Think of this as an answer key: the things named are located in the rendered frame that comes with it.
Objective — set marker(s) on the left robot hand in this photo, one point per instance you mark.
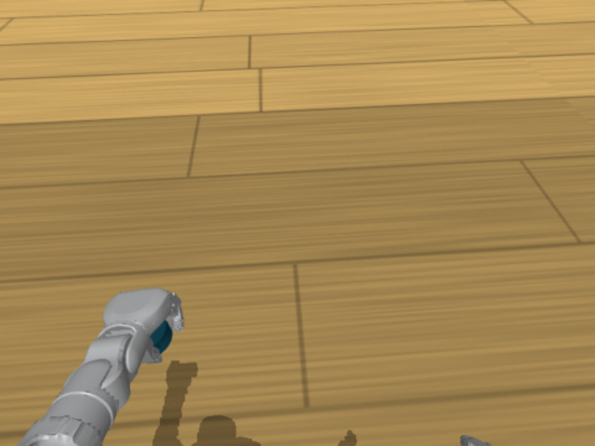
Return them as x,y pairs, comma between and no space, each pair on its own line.
148,308

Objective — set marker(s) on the tin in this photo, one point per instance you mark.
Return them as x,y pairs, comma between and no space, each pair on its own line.
162,337

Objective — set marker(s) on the left robot arm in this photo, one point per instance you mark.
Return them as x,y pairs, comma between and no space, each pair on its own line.
85,409

